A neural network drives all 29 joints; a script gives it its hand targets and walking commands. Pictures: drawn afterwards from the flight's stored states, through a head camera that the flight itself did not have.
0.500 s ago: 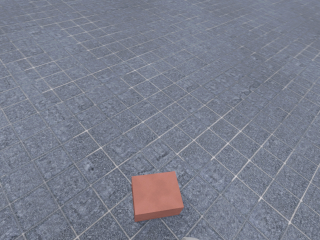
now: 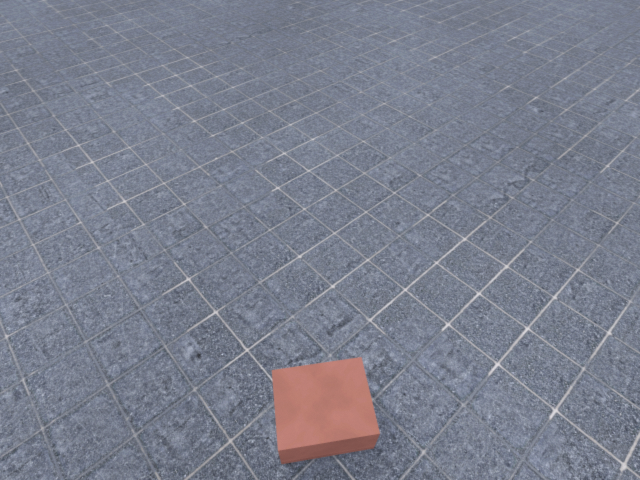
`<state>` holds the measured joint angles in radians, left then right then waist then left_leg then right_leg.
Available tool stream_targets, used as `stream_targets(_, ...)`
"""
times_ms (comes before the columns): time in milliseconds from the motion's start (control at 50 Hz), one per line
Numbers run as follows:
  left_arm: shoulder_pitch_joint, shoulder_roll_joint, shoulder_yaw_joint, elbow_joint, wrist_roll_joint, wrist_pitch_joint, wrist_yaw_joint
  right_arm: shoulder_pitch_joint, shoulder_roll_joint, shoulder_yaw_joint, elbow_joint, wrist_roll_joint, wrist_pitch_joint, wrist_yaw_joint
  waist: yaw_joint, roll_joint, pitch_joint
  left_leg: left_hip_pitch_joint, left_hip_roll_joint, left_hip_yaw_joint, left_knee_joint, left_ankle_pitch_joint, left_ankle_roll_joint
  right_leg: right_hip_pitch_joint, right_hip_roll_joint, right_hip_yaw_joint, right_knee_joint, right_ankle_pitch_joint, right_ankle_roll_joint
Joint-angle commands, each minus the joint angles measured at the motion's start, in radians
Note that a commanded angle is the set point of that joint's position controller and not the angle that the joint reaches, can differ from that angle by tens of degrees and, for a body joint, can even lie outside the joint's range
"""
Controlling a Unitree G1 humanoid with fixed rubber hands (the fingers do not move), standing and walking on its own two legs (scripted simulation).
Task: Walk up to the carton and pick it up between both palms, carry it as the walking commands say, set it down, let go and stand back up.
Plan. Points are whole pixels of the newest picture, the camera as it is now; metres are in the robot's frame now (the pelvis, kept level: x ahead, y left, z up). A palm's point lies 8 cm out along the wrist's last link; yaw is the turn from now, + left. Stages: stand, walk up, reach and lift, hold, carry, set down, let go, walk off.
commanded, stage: walk up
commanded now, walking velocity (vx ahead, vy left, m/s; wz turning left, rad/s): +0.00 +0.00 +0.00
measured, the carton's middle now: (322, 409) +0.45 -0.02 -0.70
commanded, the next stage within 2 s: stand in 1.50 s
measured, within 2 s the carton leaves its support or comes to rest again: neither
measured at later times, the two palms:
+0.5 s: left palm out of the picture +0.02 +0.19 -0.13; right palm out of the picture +0.03 -0.34 -0.15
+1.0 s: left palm out of the picture -0.04 +0.14 -0.14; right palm out of the picture +0.01 -0.31 -0.14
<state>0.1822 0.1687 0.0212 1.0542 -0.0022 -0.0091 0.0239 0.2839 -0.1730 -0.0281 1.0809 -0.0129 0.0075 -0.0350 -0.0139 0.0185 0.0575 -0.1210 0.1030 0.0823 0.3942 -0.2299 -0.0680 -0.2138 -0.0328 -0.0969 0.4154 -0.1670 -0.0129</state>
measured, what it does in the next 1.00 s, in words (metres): steps on the spot: right foot, then left foot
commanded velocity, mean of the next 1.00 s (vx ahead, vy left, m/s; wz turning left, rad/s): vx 0.00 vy -0.05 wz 0.06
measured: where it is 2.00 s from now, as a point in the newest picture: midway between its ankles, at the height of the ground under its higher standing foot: outside the picture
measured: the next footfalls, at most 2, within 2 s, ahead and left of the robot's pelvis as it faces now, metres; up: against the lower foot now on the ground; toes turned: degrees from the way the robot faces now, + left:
right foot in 0.38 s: +0.06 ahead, -0.21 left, +0.00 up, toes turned +4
left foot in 0.66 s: +0.01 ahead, +0.04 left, +0.00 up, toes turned +4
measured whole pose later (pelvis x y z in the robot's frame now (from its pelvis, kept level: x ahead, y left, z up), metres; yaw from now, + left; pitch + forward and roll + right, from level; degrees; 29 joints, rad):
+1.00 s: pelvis -0.01 -0.09 +0.00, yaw +4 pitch -2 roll +0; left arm 0.28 0.16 0.01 1.13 0.01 0.00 0.03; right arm 0.26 -0.16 -0.03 1.10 -0.01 0.00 -0.03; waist 0.00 0.00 0.04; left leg -0.13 0.01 0.04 0.36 -0.20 0.00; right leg -0.18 -0.05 -0.08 0.39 -0.18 0.01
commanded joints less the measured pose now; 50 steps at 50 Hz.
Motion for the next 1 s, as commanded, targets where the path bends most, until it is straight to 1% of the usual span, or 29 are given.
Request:
stream_targets(0,0.043,0.12,0.024,-0.012,0.004,0.0,-0.002,0.092,-0.051,-0.005,0.016,-0.005,-0.003,-0.002,0.001,-0.024,0.005,-0.013,0.007,-0.009,-0.06,0.048,0.046,0.001,-0.102,0.13,-0.144,-0.03,-0.008)
stream_targets(60,0.049,0.135,0.03,-0.022,0.015,0.016,-0.001,0.095,-0.106,-0.029,0.028,-0.012,-0.006,-0.001,0.003,-0.045,0.014,-0.036,0.027,-0.015,-0.062,0.037,0.038,-0.044,-0.1,0.114,-0.133,-0.15,0.005)
stream_targets(80,0.0,0.211,0.077,-0.026,0.02,0.057,-0.007,0.172,-0.221,-0.061,0.006,-0.036,-0.005,-0.028,-0.034,-0.088,0.056,-0.023,0.212,-0.24,-0.128,0.047,0.1,-0.15,0.001,-0.097,0.08,-0.185,0.057)
stream_targets(100,0.03,0.161,0.073,-0.039,0.017,0.064,-0.005,0.165,-0.238,-0.071,0.008,-0.045,-0.008,-0.03,-0.036,0.069,0.065,-0.079,0.309,-0.397,-0.174,0.088,0.171,-0.195,-0.008,-0.023,0.215,-0.163,0.07)
stream_targets(120,0.044,0.155,0.076,-0.055,0.018,0.069,-0.009,0.125,-0.265,-0.078,-0.02,-0.045,-0.012,-0.033,-0.042,0.137,0.069,-0.13,0.373,-0.439,-0.199,0.138,0.225,-0.215,-0.022,0.061,0.37,-0.224,0.066)
stream_targets(140,0.064,0.138,0.07,-0.055,0.019,0.071,-0.013,0.067,-0.262,-0.081,-0.036,-0.034,-0.019,-0.036,-0.027,0.174,0.048,-0.129,0.386,-0.395,-0.208,0.132,0.238,-0.229,-0.043,0.125,0.461,-0.233,0.053)
stream_targets(200,0.078,0.108,0.042,-0.052,0.016,0.056,-0.025,-0.029,-0.218,-0.069,-0.068,-0.019,-0.023,-0.027,-0.002,0.223,-0.022,-0.084,0.239,-0.197,-0.1,0.227,0.164,-0.203,-0.057,0.147,0.347,-0.219,0.036)
stream_targets(240,0.031,0.112,0.047,-0.082,0.001,0.054,-0.033,-0.006,-0.239,-0.07,-0.07,-0.016,-0.018,-0.028,-0.016,0.259,-0.039,-0.057,0.221,-0.135,-0.041,0.329,0.145,-0.201,-0.029,0.099,0.284,-0.25,0.04)
stream_targets(280,0.043,0.11,0.053,-0.09,-0.003,0.053,-0.033,0.021,-0.253,-0.072,-0.064,-0.024,-0.009,-0.024,-0.014,0.267,-0.049,-0.096,0.222,-0.125,0.004,0.403,0.13,-0.117,0.006,0.033,0.169,-0.202,0.047)
stream_targets(300,0.105,0.132,0.06,-0.08,-0.003,0.044,-0.03,0.017,-0.248,-0.068,-0.073,-0.025,-0.003,-0.019,0.014,0.207,-0.071,-0.142,0.194,-0.119,0.078,0.371,0.103,-0.014,0.012,0.027,0.046,-0.118,0.04)
stream_targets(320,0.158,0.184,0.071,-0.062,0.01,0.029,-0.023,0.056,-0.195,-0.053,-0.078,-0.021,0.001,-0.012,0.03,0.065,-0.105,-0.203,0.111,-0.07,0.201,0.221,0.065,0.089,-0.052,0.061,-0.043,0.033,0.027)
stream_targets(340,0.216,0.267,0.082,-0.047,0.022,0.009,-0.012,0.06,-0.098,-0.017,-0.105,-0.019,-0.003,-0.006,0.047,-0.297,-0.141,-0.344,-0.034,-0.014,0.386,-0.235,0.019,0.163,-0.289,0.327,-0.153,0.234,-0.021)
stream_targets(360,0.185,0.27,0.061,-0.061,0.023,-0.002,-0.011,0.061,-0.07,-0.006,-0.1,-0.01,0.012,-0.008,0.029,-0.313,-0.151,-0.317,-0.022,-0.094,0.448,-0.379,0.015,0.087,-0.341,0.382,-0.152,0.303,-0.07)
stream_targets(380,0.139,0.248,0.05,-0.074,0.03,-0.014,-0.013,0.072,-0.084,-0.019,-0.085,-0.007,0.026,0.0,-0.007,-0.19,-0.109,-0.297,-0.023,-0.142,0.45,-0.336,0.021,0.035,-0.336,0.353,-0.152,0.283,-0.054)
stream_targets(400,0.106,0.259,0.058,-0.082,0.029,-0.007,-0.009,0.051,-0.121,-0.03,-0.096,-0.007,0.028,0.005,0.003,-0.182,-0.098,-0.298,-0.026,-0.154,0.473,-0.308,0.027,0.007,-0.33,0.32,-0.151,0.194,-0.073)
stream_targets(440,0.04,0.25,0.066,-0.092,0.028,0.002,0.002,0.014,-0.161,-0.041,-0.091,0.002,0.039,0.018,-0.005,-0.269,-0.045,-0.311,-0.038,-0.123,0.571,-0.242,0.033,-0.045,-0.286,0.201,-0.127,0.193,-0.097)
stream_targets(480,0.028,0.215,0.053,-0.103,0.024,0.004,0.007,0.026,-0.135,-0.037,-0.086,0.0,0.033,0.02,-0.009,-0.207,-0.074,-0.298,-0.055,-0.114,0.526,-0.214,0.036,-0.014,-0.271,0.139,-0.092,0.316,-0.095)
stream_targets(500,0.036,0.2,0.044,-0.095,0.023,0.005,0.006,0.021,-0.113,-0.026,-0.083,0.0,0.028,0.022,-0.006,-0.184,-0.09,-0.257,-0.059,-0.108,0.436,-0.218,0.039,-0.013,-0.245,0.116,-0.085,0.329,-0.093)
stream_targets(540,0.069,0.16,0.025,-0.054,0.021,0.007,0.001,-0.013,-0.076,-0.005,-0.079,0.005,0.017,0.018,0.01,-0.143,-0.075,-0.183,-0.07,-0.092,0.215,-0.166,0.045,-0.001,-0.197,0.154,-0.098,0.236,-0.099)
stream_targets(580,0.019,0.166,0.029,-0.045,0.005,0.019,0.0,0.058,-0.076,-0.009,-0.051,0.008,0.001,0.01,-0.036,-0.134,-0.06,-0.071,-0.085,-0.041,-0.055,0.06,0.052,-0.021,-0.16,0.135,-0.051,0.071,-0.066)
stream_targets(600,0.013,0.14,0.026,-0.052,0.001,0.018,0.0,0.101,-0.116,-0.017,-0.027,-0.002,-0.006,0.003,-0.039,-0.086,-0.072,-0.013,-0.019,-0.089,-0.072,0.137,0.065,-0.042,-0.135,0.116,-0.016,-0.013,-0.039)
stream_targets(620,0.04,0.094,0.017,-0.055,-0.001,0.017,-0.004,0.094,-0.172,-0.027,-0.024,-0.008,-0.013,-0.001,-0.012,0.071,-0.068,-0.003,0.096,-0.231,-0.113,0.248,0.092,-0.083,-0.067,0.064,0.063,-0.081,-0.012)
stream_targets(640,0.076,0.07,0.009,-0.045,0.002,0.021,-0.005,0.045,-0.198,-0.036,-0.036,-0.005,-0.013,0.001,0.017,0.132,-0.038,-0.019,0.132,-0.28,-0.122,0.237,0.115,-0.125,-0.032,0.046,0.063,-0.145,0.001)
stream_targets(660,0.081,0.075,0.009,-0.038,-0.003,0.032,0.0,-0.019,-0.178,-0.035,-0.052,0.003,-0.01,0.001,0.025,0.136,0.014,-0.109,0.101,-0.238,-0.153,0.055,0.136,-0.069,-0.036,0.051,0.038,-0.114,0.007)
stream_targets(680,0.083,0.08,0.006,-0.027,0.0,0.03,0.001,-0.055,-0.165,-0.03,-0.054,0.002,-0.007,0.002,0.031,0.15,0.04,-0.149,0.091,-0.247,-0.174,-0.03,0.14,-0.034,-0.033,0.038,0.012,-0.077,0.012)
stream_targets(740,0.097,0.089,0.01,-0.004,0.007,0.017,-0.003,-0.04,-0.114,-0.021,-0.041,0.001,-0.013,0.0,0.029,0.106,0.025,-0.118,0.04,-0.196,-0.179,-0.036,0.118,0.022,-0.052,0.05,-0.03,-0.03,0.012)
stream_targets(820,0.116,0.078,0.006,0.033,0.01,0.011,0.001,-0.021,-0.098,-0.02,-0.023,0.002,-0.016,0.001,0.023,0.048,0.035,-0.094,0.024,-0.187,-0.181,-0.099,0.111,0.013,-0.056,0.07,-0.064,-0.034,0.013)
stream_targets(940,0.121,0.078,0.005,0.058,0.014,-0.006,0.007,0.02,-0.067,-0.015,0.012,0.003,-0.013,-0.001,0.009,-0.074,0.019,-0.039,-0.01,-0.127,-0.109,0.036,0.096,0.008,-0.084,0.123,-0.132,-0.045,0.004)
stream_targets(980,0.13,0.077,0.002,0.064,0.012,-0.007,0.008,0.02,-0.066,-0.014,0.012,0.002,-0.012,-0.001,0.006,-0.079,0.011,-0.022,-0.017,-0.109,-0.089,0.045,0.089,-0.004,-0.094,0.143,-0.151,-0.054,0.005)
